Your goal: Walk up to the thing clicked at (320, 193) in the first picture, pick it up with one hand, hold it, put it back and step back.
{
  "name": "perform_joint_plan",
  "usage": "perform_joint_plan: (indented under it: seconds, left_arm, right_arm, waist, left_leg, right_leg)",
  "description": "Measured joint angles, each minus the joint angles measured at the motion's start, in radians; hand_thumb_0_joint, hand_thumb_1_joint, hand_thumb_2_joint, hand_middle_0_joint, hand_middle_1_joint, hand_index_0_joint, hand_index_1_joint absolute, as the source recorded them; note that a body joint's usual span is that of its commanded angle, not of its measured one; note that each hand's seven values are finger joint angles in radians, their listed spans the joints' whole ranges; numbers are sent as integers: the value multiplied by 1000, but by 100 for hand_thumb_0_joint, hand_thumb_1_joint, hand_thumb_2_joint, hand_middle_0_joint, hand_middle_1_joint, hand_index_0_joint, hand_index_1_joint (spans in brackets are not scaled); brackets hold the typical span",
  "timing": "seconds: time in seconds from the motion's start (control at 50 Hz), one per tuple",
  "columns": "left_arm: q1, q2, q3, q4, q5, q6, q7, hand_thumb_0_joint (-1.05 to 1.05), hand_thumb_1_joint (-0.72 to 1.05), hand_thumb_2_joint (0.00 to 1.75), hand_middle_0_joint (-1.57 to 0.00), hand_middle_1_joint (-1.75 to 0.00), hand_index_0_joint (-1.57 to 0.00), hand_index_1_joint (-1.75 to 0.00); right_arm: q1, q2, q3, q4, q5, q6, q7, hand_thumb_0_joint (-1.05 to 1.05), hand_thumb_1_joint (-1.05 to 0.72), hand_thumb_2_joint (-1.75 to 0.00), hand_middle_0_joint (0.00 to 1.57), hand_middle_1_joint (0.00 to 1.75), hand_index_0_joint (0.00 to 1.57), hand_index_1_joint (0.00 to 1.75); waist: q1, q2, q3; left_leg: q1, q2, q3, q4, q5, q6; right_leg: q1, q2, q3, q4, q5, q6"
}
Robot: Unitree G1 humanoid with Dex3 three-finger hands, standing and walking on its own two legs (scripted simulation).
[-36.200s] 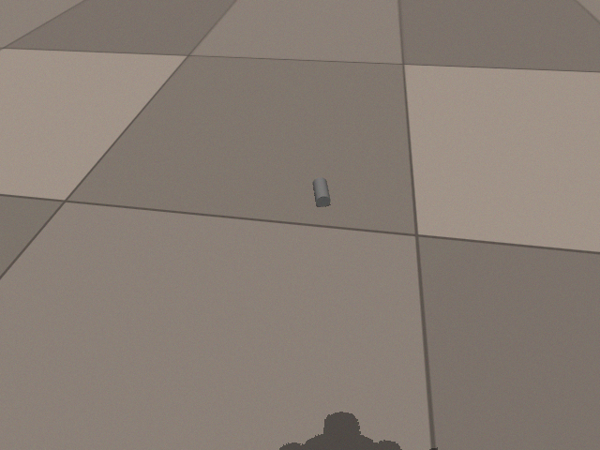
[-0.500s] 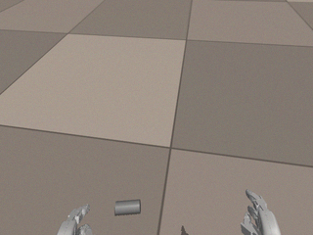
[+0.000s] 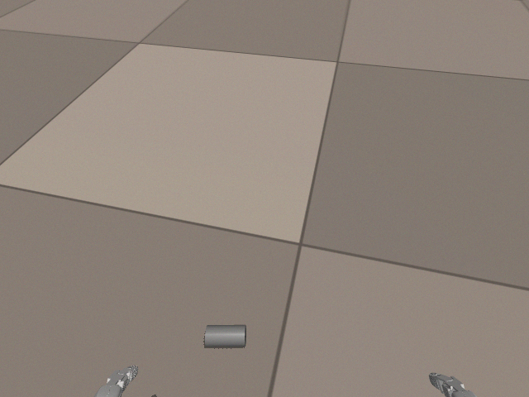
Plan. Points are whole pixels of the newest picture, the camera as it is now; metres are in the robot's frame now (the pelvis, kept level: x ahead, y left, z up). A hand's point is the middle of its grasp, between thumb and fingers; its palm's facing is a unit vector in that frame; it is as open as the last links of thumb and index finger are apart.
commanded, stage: stand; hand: left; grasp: from above
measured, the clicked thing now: (226, 335) +0.44 +0.19 -0.71
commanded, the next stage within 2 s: none
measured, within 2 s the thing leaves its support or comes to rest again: neither
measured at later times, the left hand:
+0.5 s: hand out of the picture +0.03 +0.24 -0.13, palm faces +0.05 -0.95 -0.32, open 7.4 cm
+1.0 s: hand out of the picture +0.04 +0.24 -0.13, palm faces +0.04 -0.94 -0.34, open 7.4 cm
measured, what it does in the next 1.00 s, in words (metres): stands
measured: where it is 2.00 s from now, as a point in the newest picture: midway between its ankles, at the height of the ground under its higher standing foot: outside the picture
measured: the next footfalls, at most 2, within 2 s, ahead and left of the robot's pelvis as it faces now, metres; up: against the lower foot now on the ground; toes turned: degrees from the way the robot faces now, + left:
none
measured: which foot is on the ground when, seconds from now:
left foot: down 0.00-1.00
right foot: down 0.00-1.00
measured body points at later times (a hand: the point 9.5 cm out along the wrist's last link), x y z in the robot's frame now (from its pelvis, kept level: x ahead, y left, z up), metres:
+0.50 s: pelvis +0.00 +0.01 +0.03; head +0.00 +0.01 +0.48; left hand +0.03 +0.29 -0.11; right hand +0.08 -0.27 -0.11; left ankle +0.03 +0.12 -0.71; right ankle -0.01 -0.14 -0.71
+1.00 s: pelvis +0.00 +0.00 +0.04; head +0.01 -0.01 +0.49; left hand +0.04 +0.29 -0.10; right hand +0.07 -0.29 -0.11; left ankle +0.03 +0.12 -0.71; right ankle -0.01 -0.14 -0.71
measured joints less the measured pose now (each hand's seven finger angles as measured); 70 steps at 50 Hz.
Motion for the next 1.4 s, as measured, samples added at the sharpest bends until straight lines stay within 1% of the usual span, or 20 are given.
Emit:
perform_joint_plan:
  seconds: [0.1, 0.22, 0.32, 0.46, 0.8, 1.08, 1.4]
  left_arm:
    - [4, 1, 15, 168, -5, -33, 3, 1, 91, 90, -20, -30, -20, -30]
    - [11, -8, 8, 308, -13, -52, 5, 1, 91, 90, -20, -30, -20, -30]
    - [0, -14, 0, 389, -18, -56, 5, 1, 91, 90, -20, -30, -20, -30]
    - [-25, -9, -5, 457, -17, -64, 2, 1, 91, 90, -21, -30, -20, -30]
    - [-60, 18, -3, 516, -19, -73, -9, 0, 91, 90, -20, -30, -20, -30]
    - [-77, 14, -4, 528, -28, -78, -14, 0, 91, 90, -20, -30, -20, -30]
    - [-119, 19, -2, 515, -31, -80, -18, 0, 91, 90, -21, -30, -20, -30]
  right_arm:
    - [10, -6, -12, 72, 4, 20, -3, 1, -90, -90, 20, 30, 20, 30]
    - [2, 3, -6, 147, 15, 37, -10, 1, -90, -90, 20, 30, 20, 30]
    - [-13, 11, 0, 195, 25, 44, -13, 1, -90, -90, 20, 30, 20, 30]
    - [-35, 11, 4, 242, 32, 48, -12, 1, -90, -90, 20, 30, 20, 30]
    - [-46, -16, 5, 289, 34, 51, -5, 1, -90, -90, 20, 30, 20, 30]
    - [-53, -26, 19, 301, 37, 46, -3, 1, -90, -90, 20, 30, 20, 30]
    - [-81, -32, 26, 299, 40, 39, -7, 1, -90, -90, 20, 30, 20, 30]
  waist:
    - [-1, 8, 17]
    - [-3, 14, 36]
    - [-3, 17, 44]
    - [-2, 21, 43]
    - [-13, 25, 40]
    - [-18, 28, 49]
    - [-18, 24, 43]
  left_leg:
    - [77, 1, -6, -86, 34, 3]
    - [163, 0, -14, -194, 85, 3]
    - [220, -3, -16, -270, 124, 5]
    - [269, -4, -18, -340, 164, 4]
    - [284, 1, -22, -405, 207, -4]
    - [289, 13, -26, -415, 201, -13]
    - [303, 16, -25, -431, 196, -17]
  right_leg:
    - [86, 1, -7, -103, 43, 4]
    - [181, 0, -17, -226, 100, 7]
    - [240, -3, -21, -306, 140, 10]
    - [289, -5, -23, -375, 180, 12]
    - [297, 0, -27, -425, 215, 5]
    - [306, 12, -31, -444, 214, -5]
    - [321, 15, -30, -463, 211, -8]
